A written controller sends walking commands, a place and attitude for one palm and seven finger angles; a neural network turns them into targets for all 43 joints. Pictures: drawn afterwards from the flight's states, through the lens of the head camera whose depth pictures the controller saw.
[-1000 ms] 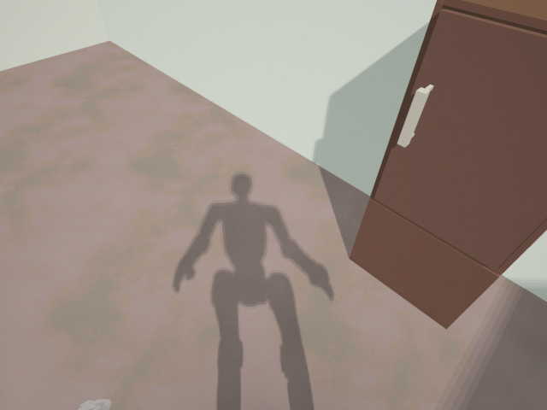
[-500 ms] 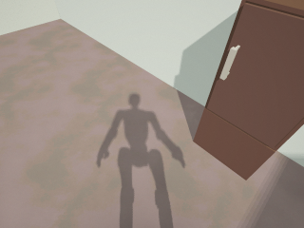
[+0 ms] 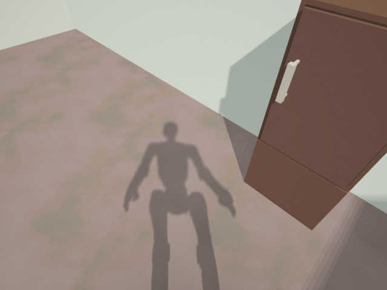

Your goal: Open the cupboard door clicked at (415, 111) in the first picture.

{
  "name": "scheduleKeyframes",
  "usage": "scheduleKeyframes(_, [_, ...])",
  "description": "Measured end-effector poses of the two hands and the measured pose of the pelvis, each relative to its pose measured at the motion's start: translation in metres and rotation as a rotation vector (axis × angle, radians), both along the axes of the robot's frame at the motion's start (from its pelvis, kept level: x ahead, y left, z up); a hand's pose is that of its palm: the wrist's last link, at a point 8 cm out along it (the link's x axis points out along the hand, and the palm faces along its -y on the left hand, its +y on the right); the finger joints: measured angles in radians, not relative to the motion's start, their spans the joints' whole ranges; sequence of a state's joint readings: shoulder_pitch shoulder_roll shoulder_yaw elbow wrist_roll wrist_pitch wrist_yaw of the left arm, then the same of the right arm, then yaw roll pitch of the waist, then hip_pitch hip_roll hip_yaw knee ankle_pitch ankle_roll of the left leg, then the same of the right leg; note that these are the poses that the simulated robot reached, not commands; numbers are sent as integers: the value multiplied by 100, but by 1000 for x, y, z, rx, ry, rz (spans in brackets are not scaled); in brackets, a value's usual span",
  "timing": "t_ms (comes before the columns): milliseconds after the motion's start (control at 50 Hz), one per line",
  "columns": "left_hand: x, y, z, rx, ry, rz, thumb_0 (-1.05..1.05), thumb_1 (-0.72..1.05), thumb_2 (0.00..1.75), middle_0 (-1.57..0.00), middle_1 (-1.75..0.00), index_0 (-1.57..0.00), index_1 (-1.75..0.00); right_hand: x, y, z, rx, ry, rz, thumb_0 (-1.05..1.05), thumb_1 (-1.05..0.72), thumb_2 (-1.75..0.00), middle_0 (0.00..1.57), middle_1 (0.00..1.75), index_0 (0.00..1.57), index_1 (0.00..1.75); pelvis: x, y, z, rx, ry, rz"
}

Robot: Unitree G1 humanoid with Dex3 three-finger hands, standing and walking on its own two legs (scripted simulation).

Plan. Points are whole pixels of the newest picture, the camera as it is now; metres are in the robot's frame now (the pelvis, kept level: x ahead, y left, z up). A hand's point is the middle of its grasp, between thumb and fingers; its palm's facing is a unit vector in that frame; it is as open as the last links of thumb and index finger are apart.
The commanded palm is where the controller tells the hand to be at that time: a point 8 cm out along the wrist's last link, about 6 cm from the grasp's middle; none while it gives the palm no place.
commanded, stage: look at it before walking up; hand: left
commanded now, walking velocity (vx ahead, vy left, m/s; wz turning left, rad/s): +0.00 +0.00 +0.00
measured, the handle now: (288, 81) +0.82 -0.31 +0.01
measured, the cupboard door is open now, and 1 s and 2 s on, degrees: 0 0 0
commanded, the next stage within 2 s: turn to face it in 0.44 s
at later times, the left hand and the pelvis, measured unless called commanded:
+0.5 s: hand out of the picture +0.07 +0.24 -0.16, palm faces -0.03 -0.94 -0.33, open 7.4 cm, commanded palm none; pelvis +0.00 +0.00 +0.00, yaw +0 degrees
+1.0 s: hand out of the picture +0.07 +0.17 -0.19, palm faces -0.18 -0.95 -0.27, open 7.4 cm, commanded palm none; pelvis -0.01 -0.03 -0.03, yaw -12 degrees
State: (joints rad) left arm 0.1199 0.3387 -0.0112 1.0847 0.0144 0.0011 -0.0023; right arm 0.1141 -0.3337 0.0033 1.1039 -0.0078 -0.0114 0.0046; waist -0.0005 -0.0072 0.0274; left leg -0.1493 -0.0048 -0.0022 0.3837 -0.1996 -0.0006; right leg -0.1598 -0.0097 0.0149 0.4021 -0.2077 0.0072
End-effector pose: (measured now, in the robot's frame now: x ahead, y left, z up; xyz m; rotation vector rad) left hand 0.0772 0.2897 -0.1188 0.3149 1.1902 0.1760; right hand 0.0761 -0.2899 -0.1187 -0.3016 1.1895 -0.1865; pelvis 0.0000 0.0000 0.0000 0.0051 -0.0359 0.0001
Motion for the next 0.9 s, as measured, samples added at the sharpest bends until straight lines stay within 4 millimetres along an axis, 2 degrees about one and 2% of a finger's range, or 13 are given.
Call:
scheduleKeyframes(360, [-10,-3,-3,-3,45,13,0,90,90,-20,-30,-21,-30,-4,-3,-1,-2,33,-2,0,-90,-90,20,30,20,30,3,-3,1,-1,6,0])
scheduleKeyframes(680, [-4,-6,-3,2,49,12,0,90,90,-20,-30,-21,-30,6,-2,-2,-1,6,-15,0,-90,-90,20,30,20,30,6,-4,0,1,10,-27])
scheduleKeyframes(780, [-5,-20,-14,-22,88,-21,0,90,90,-20,-30,-20,-30,-5,9,-11,30,-10,-70,0,-90,-90,20,30,20,30,2,-5,-6,7,18,-77])
scheduleKeyframes(900, [-5,-46,-28,-58,114,-76,0,90,90,-20,-30,-21,-30,-36,15,-30,80,5,-151,0,-90,-90,20,30,20,30,-7,-13,-17,33,16,-147])
